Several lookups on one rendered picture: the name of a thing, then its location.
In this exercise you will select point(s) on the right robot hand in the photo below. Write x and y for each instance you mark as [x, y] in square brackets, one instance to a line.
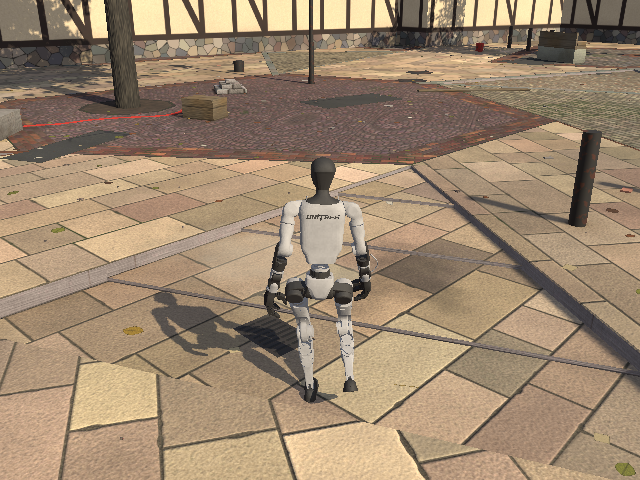
[365, 286]

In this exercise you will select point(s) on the robot right upper arm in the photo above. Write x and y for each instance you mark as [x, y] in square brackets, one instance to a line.
[353, 211]

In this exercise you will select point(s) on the left robot shin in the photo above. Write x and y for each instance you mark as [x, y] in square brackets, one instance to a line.
[306, 355]

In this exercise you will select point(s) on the robot right forearm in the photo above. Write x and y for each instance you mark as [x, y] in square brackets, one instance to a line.
[363, 263]

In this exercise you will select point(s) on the right robot foot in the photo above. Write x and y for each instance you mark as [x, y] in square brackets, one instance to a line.
[350, 386]

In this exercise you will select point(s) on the left robot hand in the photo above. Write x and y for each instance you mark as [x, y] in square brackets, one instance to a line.
[269, 302]

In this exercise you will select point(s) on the robot left forearm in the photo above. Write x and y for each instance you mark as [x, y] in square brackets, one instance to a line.
[277, 271]

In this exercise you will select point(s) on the robot left upper arm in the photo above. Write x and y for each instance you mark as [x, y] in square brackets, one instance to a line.
[290, 210]

